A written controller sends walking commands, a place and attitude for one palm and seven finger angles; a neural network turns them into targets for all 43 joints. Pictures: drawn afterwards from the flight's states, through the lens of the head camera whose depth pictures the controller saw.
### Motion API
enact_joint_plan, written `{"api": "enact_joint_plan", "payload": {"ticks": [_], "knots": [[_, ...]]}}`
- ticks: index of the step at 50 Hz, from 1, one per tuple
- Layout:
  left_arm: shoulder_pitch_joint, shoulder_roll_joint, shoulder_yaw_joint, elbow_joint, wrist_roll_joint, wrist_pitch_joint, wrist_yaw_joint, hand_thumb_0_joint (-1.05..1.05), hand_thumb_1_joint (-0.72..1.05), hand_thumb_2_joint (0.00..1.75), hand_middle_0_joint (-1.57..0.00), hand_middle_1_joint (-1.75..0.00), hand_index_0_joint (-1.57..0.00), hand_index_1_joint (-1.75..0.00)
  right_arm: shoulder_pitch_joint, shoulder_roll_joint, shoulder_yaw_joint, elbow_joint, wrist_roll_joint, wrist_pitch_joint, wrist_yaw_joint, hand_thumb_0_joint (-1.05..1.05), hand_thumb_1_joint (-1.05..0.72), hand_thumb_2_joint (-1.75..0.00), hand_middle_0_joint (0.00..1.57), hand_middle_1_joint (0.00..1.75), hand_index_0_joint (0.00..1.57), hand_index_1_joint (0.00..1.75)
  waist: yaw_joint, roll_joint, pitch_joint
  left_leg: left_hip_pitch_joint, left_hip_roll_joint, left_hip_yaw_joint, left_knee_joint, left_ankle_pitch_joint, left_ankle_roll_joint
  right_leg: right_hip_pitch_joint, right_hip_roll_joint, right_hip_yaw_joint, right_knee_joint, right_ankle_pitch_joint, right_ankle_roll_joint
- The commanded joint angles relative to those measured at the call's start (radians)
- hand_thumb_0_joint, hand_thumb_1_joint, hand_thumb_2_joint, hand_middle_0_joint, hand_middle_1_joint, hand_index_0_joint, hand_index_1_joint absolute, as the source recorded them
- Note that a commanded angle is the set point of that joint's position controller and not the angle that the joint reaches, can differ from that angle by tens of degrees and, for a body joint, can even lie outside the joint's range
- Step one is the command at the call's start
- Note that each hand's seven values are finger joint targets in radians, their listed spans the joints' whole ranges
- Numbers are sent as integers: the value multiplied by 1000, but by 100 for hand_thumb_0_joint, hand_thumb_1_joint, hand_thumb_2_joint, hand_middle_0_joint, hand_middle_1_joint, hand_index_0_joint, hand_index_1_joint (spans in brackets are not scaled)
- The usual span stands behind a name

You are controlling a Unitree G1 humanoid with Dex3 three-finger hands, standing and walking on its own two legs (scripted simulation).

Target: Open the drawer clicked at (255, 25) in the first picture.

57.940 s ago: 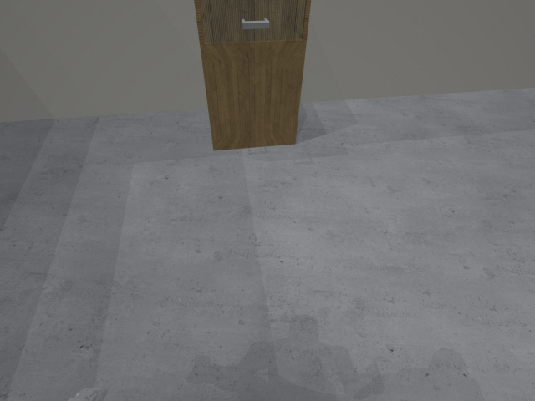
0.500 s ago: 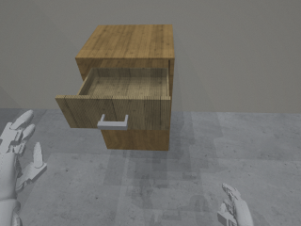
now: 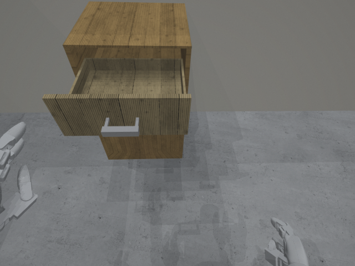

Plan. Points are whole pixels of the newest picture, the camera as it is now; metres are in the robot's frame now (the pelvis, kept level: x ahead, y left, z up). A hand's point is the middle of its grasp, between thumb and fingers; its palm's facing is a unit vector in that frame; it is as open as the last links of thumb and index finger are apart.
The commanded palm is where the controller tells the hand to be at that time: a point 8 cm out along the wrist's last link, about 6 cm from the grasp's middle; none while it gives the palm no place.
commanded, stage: step back with the hand held close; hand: left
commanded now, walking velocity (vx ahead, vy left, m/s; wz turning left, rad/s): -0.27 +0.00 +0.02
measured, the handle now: (121, 126) +0.53 +0.21 -0.06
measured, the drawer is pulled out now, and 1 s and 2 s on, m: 0.30 0.30 0.30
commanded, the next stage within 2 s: stop stepping back and stand still in 0.70 s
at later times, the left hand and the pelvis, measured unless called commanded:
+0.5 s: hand out of the picture +0.10 +0.25 +0.16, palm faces +0.43 -0.81 -0.41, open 7.4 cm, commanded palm +0.03 +0.29 +0.18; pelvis -0.09 +0.01 -0.01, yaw +2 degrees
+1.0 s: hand out of the picture +0.01 +0.25 +0.16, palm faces +0.40 -0.82 -0.40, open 7.4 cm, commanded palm -0.05 +0.29 +0.18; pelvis -0.17 +0.01 -0.01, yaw +2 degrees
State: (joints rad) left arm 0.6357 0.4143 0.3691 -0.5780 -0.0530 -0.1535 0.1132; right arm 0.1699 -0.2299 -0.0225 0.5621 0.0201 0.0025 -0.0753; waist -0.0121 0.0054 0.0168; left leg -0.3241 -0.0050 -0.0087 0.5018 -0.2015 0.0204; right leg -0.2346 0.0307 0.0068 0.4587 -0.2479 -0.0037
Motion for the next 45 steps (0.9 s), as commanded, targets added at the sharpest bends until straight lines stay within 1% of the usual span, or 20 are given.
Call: {"api": "enact_joint_plan", "payload": {"ticks": [1, 4, 8, 10, 16, 23, 26, 28, 29, 30, 32, 35, 37, 38, 39, 40, 41, 42, 44, 45], "knots": [[28, 137, 129, -204, -8, -81, 28, 0, 90, 90, -20, -30, -20, -30, -85, -118, -30, -171, -2, -63, 0, 0, -90, -90, 20, 30, 20, 30, 18, 88, -178, -14, 87, -45, -86, 223, 19, 96, -23, -10, 17, 226, 15], [19, 126, 120, -205, -1, -95, 32, 0, 90, 90, -20, -30, -20, -30, -78, -124, -27, -168, -6, -77, -2, 0, -90, -90, 20, 30, 20, 30, 15, 87, -148, -115, 96, -67, -121, 53, 29, 107, -14, -1, 30, 134, 15], [-35, 144, 143, -210, 17, -118, 40, 0, 90, 90, -20, -30, -20, -30, -69, -134, -28, -168, -11, -103, -6, 0, -90, -90, 20, 30, 20, 30, 12, 88, -99, -283, 106, -94, -170, -296, 48, 134, -4, 32, 49, -15, 11], [-50, 115, 121, -204, 27, -128, 43, 0, 90, 90, -20, -30, -20, -30, -55, -129, -22, -168, -14, -120, -6, 0, -90, -90, 20, 30, 20, 30, 7, 90, -86, -320, 102, -105, -163, -366, 49, 122, -8, 45, 48, -86, 7], [-97, 118, 111, -227, 33, -140, 56, 0, 90, 90, -20, -30, -20, -30, -37, -120, -18, -149, -22, -150, -7, 0, -90, -90, 20, 30, 20, 30, 1, 66, -72, -252, 69, -88, -102, -363, 25, -12, -26, 78, -32, -204, -7], [-108, 149, 122, -200, 27, -140, 75, 0, 90, 90, -20, -30, -20, -30, -25, -116, -29, -102, -24, -134, -6, 0, -90, -90, 20, 30, 20, 30, -12, -11, -74, -34, -3, -22, 63, -250, -19, -263, -95, 103, -187, -289, -36], [-99, 143, 119, -219, 27, -141, 74, 0, 90, 90, -20, -30, -20, -30, -27, -117, -25, -111, -20, -124, -8, 0, -90, -90, 20, 30, 20, 30, -13, 63, -76, -142, 62, -110, -71, -322, 6, -170, -35, 29, -64, -270, -9], [-82, 173, 159, -270, 31, -150, 70, 0, 90, 90, -20, -30, -20, -30, -57, -129, -29, -127, -22, -137, -11, 0, -90, -90, 20, 30, 20, 30, 5, 233, -129, -324, 198, -270, -315, -454, 61, 63, 82, -39, 239, -170, 20], [-70, 159, 158, -315, 27, -155, 61, 0, 90, 90, -20, -30, -20, -30, -55, -121, -34, -139, -38, -152, -10, 0, -90, -90, 20, 30, 20, 30, 22, 271, -173, -374, 263, -351, -370, -448, 100, 131, 118, -34, 418, -174, 18], [-54, 164, 164, -300, 22, -154, 53, 0, 90, 90, -20, -30, -20, -30, -45, -104, -38, -128, -45, -169, -5, 0, -90, -90, 20, 30, 20, 30, 19, 237, -203, -302, 288, -330, -363, -396, 112, 79, 107, 0, 531, -222, 9], [-7, 139, 151, -252, 6, -139, 55, 0, 90, 90, -20, -30, -20, -30, -46, -102, -45, -106, -42, -188, 13, 0, -90, -90, 20, 30, 20, 30, 19, 209, -188, -231, 268, -235, -336, -338, 102, 6, 107, -7, 605, -282, -5], [-20, 124, 124, -239, -14, -116, 71, 0, 90, 90, -20, -30, -20, -30, -68, -92, -25, -77, -50, -201, 22, 0, -90, -90, 20, 30, 20, 30, 12, 223, -146, -222, 258, -179, -336, -313, 68, 34, 89, -29, 410, -321, -19], [-64, 133, 125, -243, -21, -107, 64, 0, 90, 90, -20, -30, -20, -30, -100, -90, -15, -64, -48, -197, 28, 0, -90, -90, 20, 30, 20, 30, 28, 183, -118, -265, 226, -136, -283, -299, 19, 108, 67, -9, 118, -300, -32], [-92, 165, 147, -262, -9, -110, 63, 0, 90, 90, -20, -30, -20, -30, -101, -88, -20, -62, -48, -184, 32, 0, -90, -90, 20, 30, 20, 30, 27, 92, -84, -242, 162, -77, -146, -296, -13, 39, -17, 82, -73, -261, -47], [-136, 174, 135, -270, -1, -127, 59, 0, 90, 90, -20, -30, -20, -30, -96, -70, -20, -57, -39, -173, 41, 0, -90, -90, 20, 30, 20, 30, 27, -111, -77, -137, 56, -6, 145, -227, -65, -139, -206, 345, -288, -326, -108], [-198, 239, 167, -298, 26, -139, 72, 0, 90, 90, -20, -30, -20, -30, -109, -80, -15, -48, -41, -163, 42, 0, -90, -90, 20, 30, 20, 30, 44, -214, -62, -91, -37, 42, 448, -234, -97, -314, -389, 504, -373, -173, -183], [-203, 196, 120, -238, 33, -128, 74, 0, 90, 90, -20, -30, -20, -30, -74, -83, -15, -36, -42, -157, 40, 0, -90, -90, 20, 30, 20, 30, 31, -179, -103, -174, -45, -9, 579, -241, -80, -215, -364, 369, -261, 37, -178], [-164, 159, 87, -215, 37, -109, 61, 0, 90, 90, -20, -30, -20, -30, -61, -73, -15, -57, -24, -158, 33, 0, -90, -90, 20, 30, 20, 30, 6, -171, -101, -206, -31, -30, 581, -219, -64, -123, -291, 293, -157, 304, -143], [-109, 169, 111, -207, 38, -99, 58, 0, 90, 90, -20, -30, -20, -30, -66, -55, 7, -73, -20, -148, 16, 0, -90, -90, 20, 30, 20, 30, 3, -114, -107, -167, 4, 13, 403, -206, -50, -11, -258, 186, -50, 559, -139], [-70, 160, 115, -185, 36, -93, 60, 0, 90, 90, -20, -30, -20, -30, -64, -55, 17, -80, -19, -140, 10, 0, -90, -90, 20, 30, 20, 30, 8, -71, -112, -114, -8, 45, 273, -176, -38, 15, -223, 157, -32, 585, -125]]}}
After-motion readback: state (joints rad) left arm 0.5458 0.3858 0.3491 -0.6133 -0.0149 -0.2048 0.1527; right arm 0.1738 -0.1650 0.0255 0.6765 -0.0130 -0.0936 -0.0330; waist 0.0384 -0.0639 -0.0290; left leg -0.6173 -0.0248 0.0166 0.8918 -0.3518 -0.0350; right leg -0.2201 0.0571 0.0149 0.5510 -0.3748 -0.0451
